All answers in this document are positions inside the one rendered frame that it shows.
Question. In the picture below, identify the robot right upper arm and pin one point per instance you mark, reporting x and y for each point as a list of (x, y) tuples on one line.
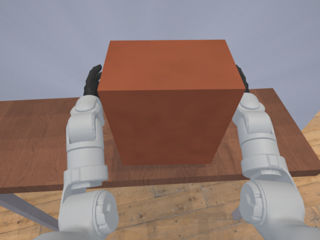
[(276, 210)]

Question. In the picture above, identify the right robot forearm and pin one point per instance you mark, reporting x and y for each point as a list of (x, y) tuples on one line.
[(261, 158)]

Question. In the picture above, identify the right robot hand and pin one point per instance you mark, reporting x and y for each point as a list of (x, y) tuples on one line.
[(243, 79)]

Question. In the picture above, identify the table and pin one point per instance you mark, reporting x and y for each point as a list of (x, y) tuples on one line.
[(33, 154)]

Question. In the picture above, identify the robot left upper arm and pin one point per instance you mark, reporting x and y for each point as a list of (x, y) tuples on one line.
[(86, 216)]

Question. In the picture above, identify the left robot hand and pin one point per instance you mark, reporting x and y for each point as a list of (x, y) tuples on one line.
[(92, 81)]

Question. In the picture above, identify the carton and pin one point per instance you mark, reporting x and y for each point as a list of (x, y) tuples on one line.
[(169, 102)]

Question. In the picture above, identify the left robot forearm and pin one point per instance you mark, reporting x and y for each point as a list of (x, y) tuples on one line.
[(85, 148)]

